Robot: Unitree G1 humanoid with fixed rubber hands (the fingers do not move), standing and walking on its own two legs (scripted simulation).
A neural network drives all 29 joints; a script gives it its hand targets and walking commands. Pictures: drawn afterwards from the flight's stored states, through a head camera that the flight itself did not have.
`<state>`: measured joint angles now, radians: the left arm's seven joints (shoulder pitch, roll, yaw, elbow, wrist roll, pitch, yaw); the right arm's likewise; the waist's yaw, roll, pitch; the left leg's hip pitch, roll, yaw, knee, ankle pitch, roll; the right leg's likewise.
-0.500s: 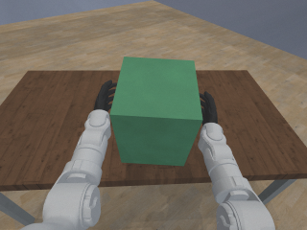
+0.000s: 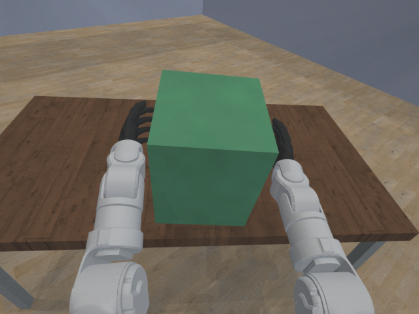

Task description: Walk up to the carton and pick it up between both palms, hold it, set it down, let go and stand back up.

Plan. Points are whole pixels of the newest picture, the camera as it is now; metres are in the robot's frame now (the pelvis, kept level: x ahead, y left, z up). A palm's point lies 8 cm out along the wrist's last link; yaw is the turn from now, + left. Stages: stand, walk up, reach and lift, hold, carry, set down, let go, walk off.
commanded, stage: reach and lift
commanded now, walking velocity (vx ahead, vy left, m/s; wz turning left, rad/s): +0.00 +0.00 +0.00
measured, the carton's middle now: (205, 152) +0.41 +0.00 +0.12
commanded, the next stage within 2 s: hold in 0.88 s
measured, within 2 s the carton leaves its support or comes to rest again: neither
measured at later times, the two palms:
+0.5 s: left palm (130, 138) +0.40 +0.15 +0.17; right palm (277, 149) +0.39 -0.14 +0.16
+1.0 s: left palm (136, 137) +0.38 +0.14 +0.18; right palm (288, 150) +0.37 -0.15 +0.16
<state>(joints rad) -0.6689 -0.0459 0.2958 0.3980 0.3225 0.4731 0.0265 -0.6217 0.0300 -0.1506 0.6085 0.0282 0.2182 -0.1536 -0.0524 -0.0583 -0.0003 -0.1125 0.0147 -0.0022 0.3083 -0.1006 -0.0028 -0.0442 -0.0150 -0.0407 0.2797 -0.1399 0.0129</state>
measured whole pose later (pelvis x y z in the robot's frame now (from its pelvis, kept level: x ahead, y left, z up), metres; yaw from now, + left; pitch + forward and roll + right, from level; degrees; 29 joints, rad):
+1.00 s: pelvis +0.01 -0.01 +0.00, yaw -1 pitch -8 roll +0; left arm -0.67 -0.07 0.35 0.24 0.39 0.63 -0.03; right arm -0.68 0.01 -0.09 0.60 0.07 0.24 -0.17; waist -0.06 -0.06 0.06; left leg -0.03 0.03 0.02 0.27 -0.10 -0.01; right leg 0.01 0.00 -0.03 0.27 -0.14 0.00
